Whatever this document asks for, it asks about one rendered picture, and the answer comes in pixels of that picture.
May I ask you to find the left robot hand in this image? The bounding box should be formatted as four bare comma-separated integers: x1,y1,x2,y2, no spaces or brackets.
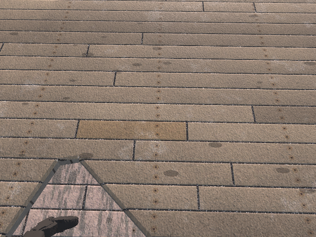
21,215,79,237

